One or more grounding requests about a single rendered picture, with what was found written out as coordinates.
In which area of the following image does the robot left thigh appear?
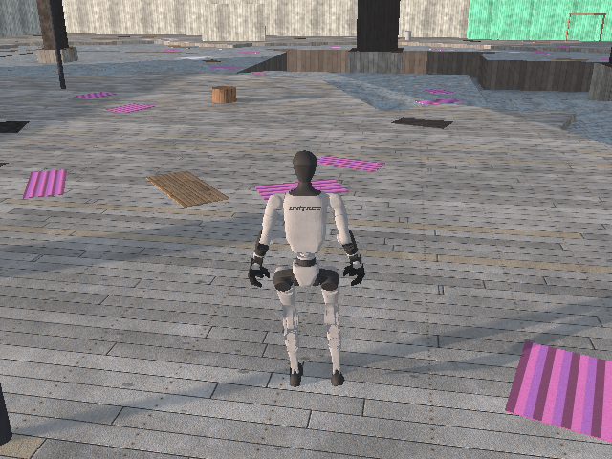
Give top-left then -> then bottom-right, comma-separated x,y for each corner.
273,267 -> 299,330

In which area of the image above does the robot right forearm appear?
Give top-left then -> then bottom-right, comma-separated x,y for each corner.
342,230 -> 362,269

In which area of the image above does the robot right hand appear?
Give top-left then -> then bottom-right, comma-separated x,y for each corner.
343,264 -> 365,286

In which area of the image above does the right robot upper arm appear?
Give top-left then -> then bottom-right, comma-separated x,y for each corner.
325,192 -> 352,245

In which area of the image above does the robot left forearm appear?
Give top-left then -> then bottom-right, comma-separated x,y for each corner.
250,230 -> 269,270

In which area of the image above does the left robot upper arm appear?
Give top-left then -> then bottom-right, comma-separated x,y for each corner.
259,192 -> 286,246

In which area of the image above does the robot left hand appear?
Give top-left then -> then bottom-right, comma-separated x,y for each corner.
248,266 -> 270,288

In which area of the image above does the robot left foot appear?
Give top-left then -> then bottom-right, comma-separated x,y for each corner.
289,363 -> 303,387

